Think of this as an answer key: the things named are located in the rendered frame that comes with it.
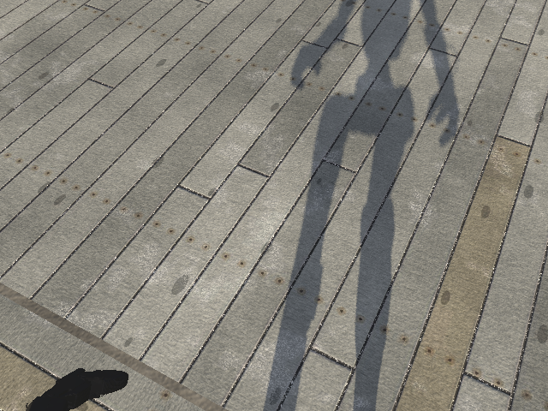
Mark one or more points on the robot left hand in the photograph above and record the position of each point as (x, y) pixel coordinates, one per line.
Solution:
(77, 387)

